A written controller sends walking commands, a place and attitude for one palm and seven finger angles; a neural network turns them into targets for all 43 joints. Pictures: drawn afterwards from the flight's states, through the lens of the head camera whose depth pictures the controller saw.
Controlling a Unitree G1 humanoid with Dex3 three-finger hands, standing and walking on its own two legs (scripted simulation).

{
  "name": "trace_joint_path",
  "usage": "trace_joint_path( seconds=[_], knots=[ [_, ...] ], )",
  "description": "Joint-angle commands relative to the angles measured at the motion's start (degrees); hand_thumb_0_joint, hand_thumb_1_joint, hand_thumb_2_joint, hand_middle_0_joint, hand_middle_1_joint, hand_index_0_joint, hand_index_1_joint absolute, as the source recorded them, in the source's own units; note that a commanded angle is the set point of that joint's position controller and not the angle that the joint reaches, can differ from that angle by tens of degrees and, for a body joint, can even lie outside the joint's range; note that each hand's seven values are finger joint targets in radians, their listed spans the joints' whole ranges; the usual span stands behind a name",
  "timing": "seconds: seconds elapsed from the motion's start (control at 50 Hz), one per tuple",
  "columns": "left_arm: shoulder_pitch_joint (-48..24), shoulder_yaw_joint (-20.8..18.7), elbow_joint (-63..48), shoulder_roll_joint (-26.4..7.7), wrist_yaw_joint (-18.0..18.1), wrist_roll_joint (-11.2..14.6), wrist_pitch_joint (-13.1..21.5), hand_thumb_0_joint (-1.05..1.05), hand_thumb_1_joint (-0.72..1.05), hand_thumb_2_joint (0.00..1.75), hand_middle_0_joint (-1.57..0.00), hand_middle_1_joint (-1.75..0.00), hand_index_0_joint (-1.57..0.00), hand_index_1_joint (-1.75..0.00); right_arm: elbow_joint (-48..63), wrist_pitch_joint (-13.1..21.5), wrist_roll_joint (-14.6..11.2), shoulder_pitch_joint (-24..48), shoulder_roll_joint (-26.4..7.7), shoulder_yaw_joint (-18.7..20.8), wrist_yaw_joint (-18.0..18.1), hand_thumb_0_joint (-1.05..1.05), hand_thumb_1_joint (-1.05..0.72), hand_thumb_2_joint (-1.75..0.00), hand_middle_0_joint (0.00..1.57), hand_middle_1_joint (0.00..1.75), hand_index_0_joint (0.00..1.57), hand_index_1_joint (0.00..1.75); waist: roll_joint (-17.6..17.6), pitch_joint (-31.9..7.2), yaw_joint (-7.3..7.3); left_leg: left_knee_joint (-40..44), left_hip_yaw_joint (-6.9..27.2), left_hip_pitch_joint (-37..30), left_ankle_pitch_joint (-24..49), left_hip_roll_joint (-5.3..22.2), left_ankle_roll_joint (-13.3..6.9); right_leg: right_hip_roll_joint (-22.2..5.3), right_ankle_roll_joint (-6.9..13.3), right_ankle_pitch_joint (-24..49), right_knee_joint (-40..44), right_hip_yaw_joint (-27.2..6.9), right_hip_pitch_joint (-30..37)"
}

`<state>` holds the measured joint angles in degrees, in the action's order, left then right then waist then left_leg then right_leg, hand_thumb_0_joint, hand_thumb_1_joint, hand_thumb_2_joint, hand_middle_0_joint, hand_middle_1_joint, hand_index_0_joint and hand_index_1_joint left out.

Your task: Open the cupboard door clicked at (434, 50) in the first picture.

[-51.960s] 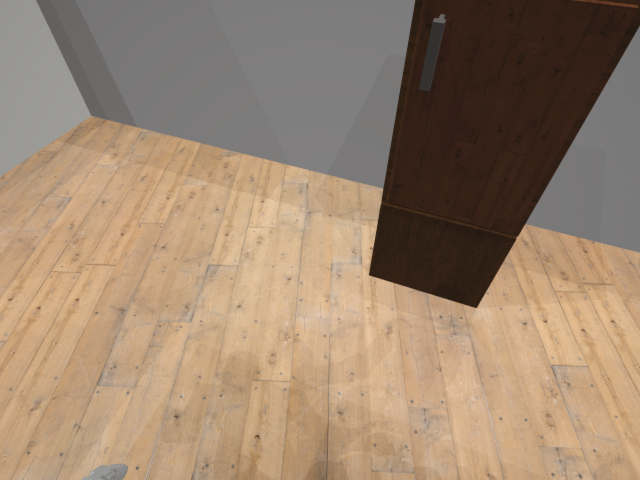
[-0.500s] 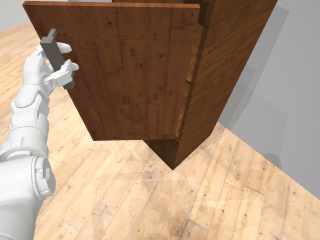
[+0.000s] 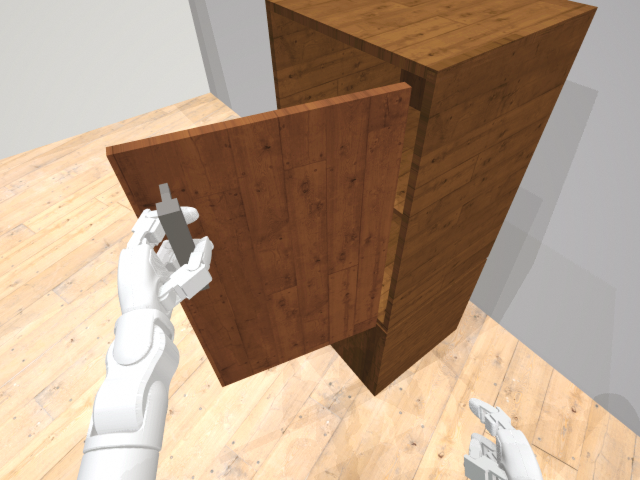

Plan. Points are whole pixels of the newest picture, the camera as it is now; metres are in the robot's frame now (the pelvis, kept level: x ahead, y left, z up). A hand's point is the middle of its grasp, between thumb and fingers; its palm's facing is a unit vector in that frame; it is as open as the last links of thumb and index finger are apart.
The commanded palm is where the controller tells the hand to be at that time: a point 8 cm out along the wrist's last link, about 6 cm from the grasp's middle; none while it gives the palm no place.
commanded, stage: pull the door open along its arc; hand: left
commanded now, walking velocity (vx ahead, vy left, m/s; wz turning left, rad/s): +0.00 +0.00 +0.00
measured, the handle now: (182, 239) +0.37 +0.20 +0.13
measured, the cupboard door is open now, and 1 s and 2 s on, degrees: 76 94 99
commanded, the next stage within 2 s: open thumb and fingers to let go in 0.54 s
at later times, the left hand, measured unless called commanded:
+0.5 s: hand (260, 324) +0.25 +0.08 +0.14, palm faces +0.43 -0.90 +0.04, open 6.3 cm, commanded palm +0.20 +0.12 +0.13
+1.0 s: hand (256, 315) +0.26 +0.09 +0.14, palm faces +0.41 -0.91 +0.03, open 9.3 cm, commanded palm +0.21 +0.11 +0.13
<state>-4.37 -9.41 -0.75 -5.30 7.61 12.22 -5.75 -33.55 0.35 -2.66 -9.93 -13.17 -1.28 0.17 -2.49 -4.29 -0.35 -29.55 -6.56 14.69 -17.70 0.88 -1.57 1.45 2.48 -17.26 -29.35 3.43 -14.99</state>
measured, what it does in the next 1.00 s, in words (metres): stands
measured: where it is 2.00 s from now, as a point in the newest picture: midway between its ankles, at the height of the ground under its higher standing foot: outside the picture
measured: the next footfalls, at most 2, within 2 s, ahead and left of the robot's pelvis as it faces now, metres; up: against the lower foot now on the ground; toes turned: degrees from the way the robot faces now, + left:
none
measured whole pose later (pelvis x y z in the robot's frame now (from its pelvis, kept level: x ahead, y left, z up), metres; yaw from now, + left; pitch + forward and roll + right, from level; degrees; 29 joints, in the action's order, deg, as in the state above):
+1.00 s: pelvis -0.03 -0.02 +0.00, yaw +4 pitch -5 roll +0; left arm 0.0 10.0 -6.9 4.6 28.2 0.8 -10.1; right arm -36.6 -3.6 0.6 -6.4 -10.5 -2.5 1.7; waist -3.5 0.3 -2.5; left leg -28.2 0.1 9.3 -14.3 0.1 -0.1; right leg 1.8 4.2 -14.9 -26.6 7.4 -7.4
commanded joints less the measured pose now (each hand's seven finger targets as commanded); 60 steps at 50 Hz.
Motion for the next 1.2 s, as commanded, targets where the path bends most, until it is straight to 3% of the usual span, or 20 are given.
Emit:
trace_joint_path(
  seconds=[0.0, 0.02, 0.04, 0.1, 0.14, 0.24, 0.28, 0.32, 0.38, 0.42, 0.44, 0.5, 0.62, 0.64, 0.7, 0.76, 0.84, 1.02, 1.06, 1.18],
  knots=[
    [-0.70, -7.68, -21.42, -9.67, 13.04, -4.52, -2.31, 0.00, 0.90, 0.90, -0.40, -1.35, -0.40, -1.35, 8.65, -0.64, 1.20, 8.09, -3.61, 1.12, 0.96, 0.00, -0.90, -0.90, 0.20, 0.30, 0.20, 0.30, 3.63, -10.41, -4.91, 2.99, 4.38, -4.37, 22.23, -0.41, 0.74, -1.94, -1.37, 27.82, 3.28, -2.32, 13.15],
    [1.80, -6.96, -22.51, -9.35, 14.80, -5.69, -3.38, 0.00, 0.90, 0.90, -0.40, -1.35, -0.40, -1.35, 8.43, -1.61, 1.50, 8.84, -3.39, 1.03, 1.07, 0.00, -0.90, -0.90, 0.20, 0.30, 0.20, 0.30, 5.35, -9.50, -4.82, 2.86, 4.47, -4.66, 21.54, -0.29, 0.53, -2.25, -1.55, 28.08, 4.26, -2.92, 13.79],
    [2.99, -4.24, -23.84, -7.13, 15.44, -6.27, -4.39, 0.00, 0.90, 0.90, -0.40, -1.35, -0.40, -1.35, 8.65, -2.52, 1.70, 9.47, -3.13, 0.67, 1.20, 0.00, -0.90, -0.90, 0.20, 0.30, 0.20, 0.30, 4.80, -8.22, -4.42, 3.16, 4.45, -4.88, 21.57, -0.39, 0.42, -2.54, -1.66, 29.61, 4.64, -3.31, 13.80],
    [3.44, -1.34, -26.53, -5.17, 15.93, -7.20, -5.57, 0.00, 0.90, 0.90, -0.40, -1.35, -0.40, -1.35, 8.54, -4.69, 2.20, 10.47, -2.45, 0.17, 1.73, 0.00, -0.90, -0.90, 0.20, 0.30, 0.20, 0.30, 2.78, -7.23, -3.92, 3.30, 4.39, -5.90, 21.12, -0.77, 0.43, -2.80, -1.61, 31.25, 5.37, -4.11, 14.25],
    [4.14, 0.50, -26.97, -4.13, 15.81, -7.65, -5.46, 0.00, 0.90, 0.90, -0.40, -1.35, -0.40, -1.35, 8.44, -5.51, 2.34, 11.09, -2.19, -0.12, 1.93, 0.00, -0.90, -0.90, 0.20, 0.30, 0.20, 0.30, 3.37, -4.85, -3.39, 3.46, 4.80, -5.89, 19.99, -0.67, 0.31, -2.96, -1.63, 30.64, 6.37, -4.95, 13.54],
    [8.55, 3.67, -29.70, -1.37, 15.11, -7.63, -4.19, 0.00, 0.90, 0.90, -0.40, -1.35, -0.40, -1.35, 9.19, -5.88, 2.80, 11.88, -1.76, -0.23, 1.65, 0.00, -0.90, -0.90, 0.20, 0.30, 0.20, 0.30, 3.31, -5.38, -3.76, 3.18, 5.33, -5.96, 19.31, -0.74, 0.36, -3.36, -1.93, 31.61, 6.01, -5.30, 13.89],
    [8.31, 7.65, -30.44, 1.93, 15.11, -7.85, -3.56, 0.00, 0.90, 0.90, -0.40, -1.35, -0.40, -1.35, 9.57, -5.20, 3.00, 12.25, -1.73, -0.26, 1.43, 0.00, -0.90, -0.90, 0.20, 0.30, 0.20, 0.30, 4.62, -4.51, -3.08, 2.42, 5.60, -5.91, 18.24, -0.80, 0.18, -3.83, -2.61, 31.90, 6.10, -5.54, 12.46],
    [6.19, 10.81, -31.04, 3.53, 15.70, -8.82, -2.83, 0.00, 0.90, 0.90, -0.40, -1.35, -0.40, -1.35, 9.25, -4.59, 3.17, 12.55, -1.86, -0.03, 1.30, 0.00, -0.90, -0.90, 0.20, 0.30, 0.20, 0.30, 4.80, -3.91, -2.37, 1.81, 6.02, -5.97, 16.94, -0.85, 0.09, -4.01, -2.63, 29.18, 6.42, -5.77, 11.16],
    [3.77, 15.08, -30.07, 6.39, 17.04, -9.74, -1.94, 0.00, 0.90, 0.90, -0.40, -1.35, -0.40, -1.35, 9.11, -3.11, 3.54, 12.47, -1.97, 0.16, 1.33, 0.00, -0.90, -0.90, 0.20, 0.30, 0.20, 0.30, 7.92, -4.12, -1.59, 0.64, 6.55, -5.64, 14.13, -1.30, -0.08, -5.08, -3.54, 25.38, 7.61, -6.75, 9.65],
    [-0.21, 17.20, -28.99, 7.34, 17.86, -10.85, -1.35, 0.00, 0.90, 0.90, -0.40, -1.35, -0.40, -1.35, 8.33, -2.48, 3.61, 12.55, -1.98, 0.34, 1.51, 0.00, -0.90, -0.90, 0.20, 0.30, 0.20, 0.30, 8.33, -2.96, -1.02, 0.22, 7.07, -5.66, 12.02, -1.56, -0.14, -5.47, -3.35, 19.11, 9.25, -7.59, 7.90],
    [-4.17, 16.46, -28.74, 5.81, 18.52, -11.42, -0.92, 0.00, 0.90, 0.90, -0.40, -1.35, -0.40, -1.35, 7.94, -2.17, 3.54, 12.71, -2.09, 0.50, 1.75, 0.00, -0.90, -0.90, 0.20, 0.30, 0.20, 0.30, 7.15, -3.80, -0.88, 0.07, 7.14, -5.77, 10.94, -1.69, -0.10, -5.78, -3.13, 15.46, 9.81, -8.22, 7.47],
    [-4.07, 17.99, -25.98, 7.31, 18.77, -12.11, -0.40, 0.00, 0.90, 0.90, -0.40, -1.35, -0.40, -1.35, 7.26, -1.58, 3.64, 12.95, -1.71, 0.45, 2.13, 0.00, -0.90, -0.90, 0.20, 0.30, 0.20, 0.30, 7.24, -3.63, -1.35, -0.05, 7.48, -5.38, 9.55, -2.02, -0.11, -6.68, -3.20, 11.73, 11.53, -9.77, 7.55],
    [-6.72, 16.64, -22.59, 6.41, 17.95, -10.58, 0.90, 0.00, 0.90, 0.90, -0.40, -1.35, -0.40, -1.35, 6.09, -0.71, 3.23, 13.20, -1.54, 0.43, 2.89, 0.00, -0.90, -0.90, 0.20, 0.30, 0.20, 0.30, 7.62, -2.55, -1.85, 1.05, 8.07, -5.42, 7.90, -2.16, -0.05, -6.39, -2.98, 6.25, 12.90, -9.49, 7.33],
    [-8.22, 17.24, -23.05, 7.17, 17.93, -10.35, 1.15, 0.00, 0.83, 0.87, -0.40, -1.34, -0.40, -1.34, 6.21, -0.53, 3.28, 13.45, -1.52, 0.33, 2.98, 0.00, -0.90, -0.90, 0.20, 0.30, 0.20, 0.30, 6.34, -2.36, -1.59, 1.26, 7.94, -5.83, 7.71, -2.18, -0.10, -6.42, -2.92, 5.47, 13.02, -9.35, 6.89],
    [-9.79, 17.96, -22.01, 8.05, 18.31, -10.35, 1.41, 0.00, 0.62, 0.78, -0.38, -1.32, -0.38, -1.32, 6.02, 0.16, 3.39, 13.30, -1.41, 0.34, 2.97, 0.00, -0.90, -0.90, 0.20, 0.30, 0.20, 0.30, 8.03, -2.20, -1.50, 1.23, 8.10, -6.12, 7.38, -2.19, -0.12, -6.18, -3.00, 4.45, 13.19, -8.88, 6.40],
    [-12.58, 17.91, -20.64, 8.14, 18.70, -10.55, 1.32, 0.00, 0.41, 0.69, -0.36, -1.30, -0.36, -1.30, 5.79, 0.12, 3.34, 13.58, -1.26, 0.20, 2.98, 0.00, -0.90, -0.90, 0.20, 0.30, 0.20, 0.30, 6.93, -1.84, -1.47, 1.68, 7.98, -6.47, 6.99, -2.29, -0.14, -5.93, -2.71, 2.46, 13.49, -8.29, 5.77],
    [-10.92, 18.01, -18.33, 8.91, 19.17, -11.24, 0.30, 0.00, 0.13, 0.57, -0.35, -1.27, -0.35, -1.27, 5.97, -0.69, 3.39, 13.16, -1.23, 0.07, 2.51, 0.00, -0.90, -0.90, 0.20, 0.30, 0.20, 0.30, 6.83, -2.52, -1.98, 2.47, 7.82, -6.57, 8.30, -2.25, -0.11, -5.31, -2.25, 5.45, 12.04, -6.35, 6.60],
    [-12.81, 23.13, -19.10, 13.61, 21.92, -13.93, -1.63, 0.00, -0.50, 0.30, -0.30, -1.20, -0.30, -1.20, 6.57, -2.06, 3.74, 13.22, -1.14, 0.32, 1.17, 0.00, -0.90, -0.90, 0.20, 0.30, 0.20, 0.30, 5.01, -3.94, -1.49, 2.55, 8.45, -8.65, 11.14, -1.44, 0.17, -3.12, -0.55, 8.01, 8.02, -1.99, 5.13],
    [-13.59, 23.97, -19.74, 14.52, 22.55, -14.52, -2.03, 0.00, -0.50, 0.30, -0.30, -1.20, -0.30, -1.20, 6.76, -2.46, 3.81, 13.39, -1.06, 0.33, 0.91, 0.00, -0.90, -0.90, 0.20, 0.30, 0.20, 0.30, 5.12, -4.71, -1.42, 2.54, 8.54, -8.79, 11.65, -1.26, 0.25, -2.85, -0.38, 8.37, 7.12, -1.43, 5.06],
    [-15.23, 25.77, -19.03, 16.52, 23.89, -15.38, -3.44, 0.00, -0.50, 0.30, -0.25, -0.90, -0.25, -0.90, 6.56, -3.50, 3.69, 14.21, -1.05, 0.20, 0.20, 0.00, -0.90, -0.90, 0.20, 0.30, 0.20, 0.30, 4.47, -4.14, -1.39, 2.57, 9.36, -7.96, 11.71, -0.81, 0.71, -2.20, 0.29, 7.55, 5.25, -0.35, 3.95]
  ],
)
